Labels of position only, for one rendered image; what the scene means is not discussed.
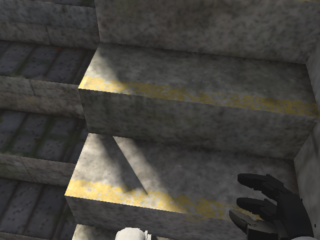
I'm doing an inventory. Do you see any robot left thigh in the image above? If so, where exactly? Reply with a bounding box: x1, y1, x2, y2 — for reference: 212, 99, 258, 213
115, 227, 152, 240

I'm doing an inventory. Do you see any right robot hand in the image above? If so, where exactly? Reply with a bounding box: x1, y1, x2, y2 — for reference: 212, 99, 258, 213
229, 173, 316, 240

